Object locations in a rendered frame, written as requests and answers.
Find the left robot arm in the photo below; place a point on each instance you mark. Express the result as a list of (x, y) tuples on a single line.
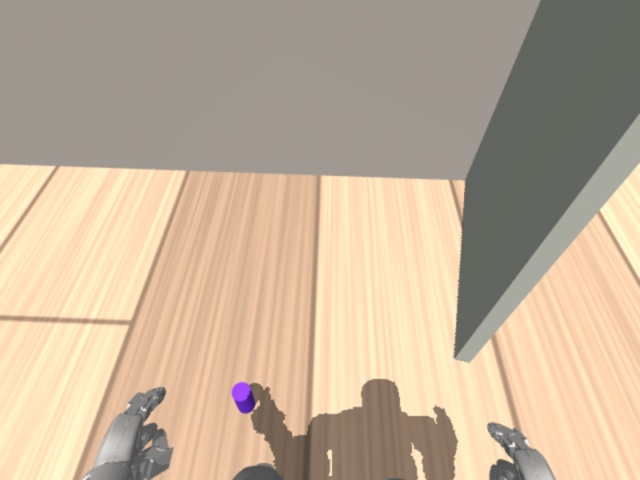
[(109, 471)]

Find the left robot hand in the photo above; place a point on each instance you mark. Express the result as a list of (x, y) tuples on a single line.
[(126, 437)]

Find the right robot hand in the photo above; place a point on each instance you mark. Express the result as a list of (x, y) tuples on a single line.
[(529, 464)]

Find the can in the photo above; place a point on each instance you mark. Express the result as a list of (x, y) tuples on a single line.
[(243, 397)]

